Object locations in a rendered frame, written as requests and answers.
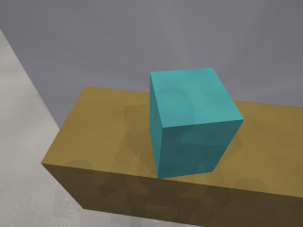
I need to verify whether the pedestal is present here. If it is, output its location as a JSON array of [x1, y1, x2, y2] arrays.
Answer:
[[41, 86, 303, 227]]

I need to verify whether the carton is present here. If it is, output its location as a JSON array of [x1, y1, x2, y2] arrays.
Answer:
[[150, 67, 244, 179]]

